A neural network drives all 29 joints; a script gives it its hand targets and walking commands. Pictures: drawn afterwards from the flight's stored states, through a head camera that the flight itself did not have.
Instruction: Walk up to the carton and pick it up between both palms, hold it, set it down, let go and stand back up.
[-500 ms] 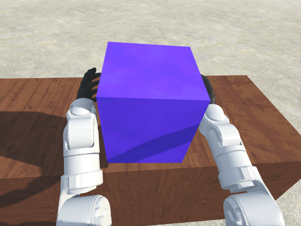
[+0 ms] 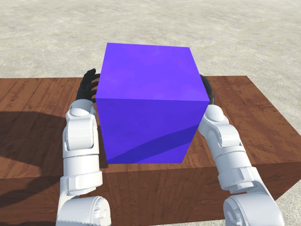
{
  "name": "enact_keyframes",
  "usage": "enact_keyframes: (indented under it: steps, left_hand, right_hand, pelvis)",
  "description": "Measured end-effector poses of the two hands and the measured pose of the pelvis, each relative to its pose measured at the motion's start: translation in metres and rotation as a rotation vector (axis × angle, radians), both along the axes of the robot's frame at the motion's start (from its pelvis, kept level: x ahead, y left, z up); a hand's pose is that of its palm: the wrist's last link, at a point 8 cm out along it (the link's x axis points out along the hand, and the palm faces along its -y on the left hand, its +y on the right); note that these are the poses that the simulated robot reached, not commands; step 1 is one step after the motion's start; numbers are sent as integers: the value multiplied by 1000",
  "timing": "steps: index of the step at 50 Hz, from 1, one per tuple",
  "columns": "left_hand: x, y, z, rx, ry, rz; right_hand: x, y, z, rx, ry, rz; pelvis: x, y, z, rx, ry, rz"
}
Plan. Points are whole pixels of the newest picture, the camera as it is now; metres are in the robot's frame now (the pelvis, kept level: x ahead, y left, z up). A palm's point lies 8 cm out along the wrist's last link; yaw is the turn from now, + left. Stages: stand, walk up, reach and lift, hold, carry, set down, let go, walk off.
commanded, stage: hold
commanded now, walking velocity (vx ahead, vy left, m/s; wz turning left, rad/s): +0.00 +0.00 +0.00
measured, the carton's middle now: (147, 107) +0.37 +0.01 +0.15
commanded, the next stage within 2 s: none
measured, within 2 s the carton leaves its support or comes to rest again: neither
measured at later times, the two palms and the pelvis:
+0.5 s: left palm (88, 99) +0.36 +0.16 +0.19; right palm (206, 105) +0.36 -0.14 +0.17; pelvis +0.00 +0.00 +0.00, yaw +0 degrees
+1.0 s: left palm (88, 99) +0.36 +0.16 +0.19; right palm (207, 106) +0.35 -0.14 +0.17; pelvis +0.00 +0.00 +0.00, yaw +0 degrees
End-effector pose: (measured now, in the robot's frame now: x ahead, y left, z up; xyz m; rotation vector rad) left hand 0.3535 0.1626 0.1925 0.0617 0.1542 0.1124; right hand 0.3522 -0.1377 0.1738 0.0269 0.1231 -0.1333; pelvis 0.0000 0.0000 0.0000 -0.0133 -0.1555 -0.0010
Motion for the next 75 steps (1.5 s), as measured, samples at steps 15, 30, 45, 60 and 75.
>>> enact_keyframes:
  steps: [15, 30, 45, 60, 75]
  left_hand:
    - [8, -6, -3, -1, 14, -17]
    - [7, -4, -5, -3, 15, -7]
    - [2, -4, -4, -3, 20, -10]
    - [11, -6, -3, 2, 21, -15]
    - [4, -3, -7, 0, 10, -12]
  right_hand:
    - [3, -6, -3, -3, 11, -17]
    - [5, -4, -5, 0, 11, -7]
    - [-2, -4, -6, 3, 15, -11]
    - [6, -6, -6, 1, 13, -14]
    - [1, -3, -5, -4, 2, -10]
  pelvis:
    - [2, 1, 0, 0, 7, -4]
    - [4, -1, 0, 0, 2, 0]
    - [-2, 0, 0, 2, 0, -5]
    - [1, -1, 1, 1, 11, -3]
    - [3, 1, 0, -2, -3, -1]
